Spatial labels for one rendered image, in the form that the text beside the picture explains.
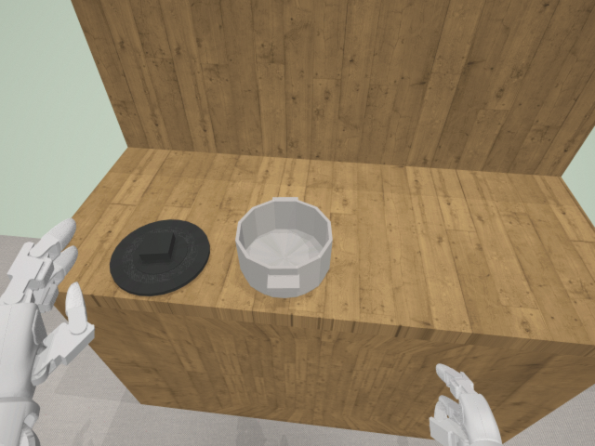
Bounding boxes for pot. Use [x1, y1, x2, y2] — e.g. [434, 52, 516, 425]
[235, 197, 333, 298]

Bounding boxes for knob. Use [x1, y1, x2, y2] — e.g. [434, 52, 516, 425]
[139, 232, 176, 261]

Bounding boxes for robot left hand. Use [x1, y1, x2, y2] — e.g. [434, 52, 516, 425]
[0, 218, 95, 399]

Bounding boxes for robot right hand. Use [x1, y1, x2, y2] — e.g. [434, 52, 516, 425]
[430, 363, 502, 446]

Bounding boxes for lid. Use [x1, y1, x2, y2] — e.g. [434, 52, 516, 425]
[110, 219, 210, 296]

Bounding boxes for table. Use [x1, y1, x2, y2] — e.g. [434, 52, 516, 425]
[54, 0, 595, 444]

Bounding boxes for robot left forearm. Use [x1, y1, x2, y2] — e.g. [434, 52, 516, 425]
[0, 397, 41, 446]

